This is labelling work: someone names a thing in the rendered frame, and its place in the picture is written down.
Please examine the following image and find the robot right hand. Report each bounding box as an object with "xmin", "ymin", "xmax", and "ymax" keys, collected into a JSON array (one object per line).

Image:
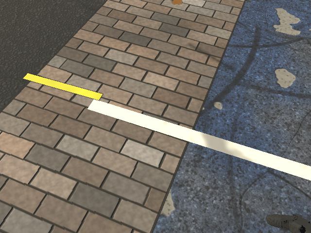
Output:
[{"xmin": 265, "ymin": 214, "xmax": 311, "ymax": 233}]

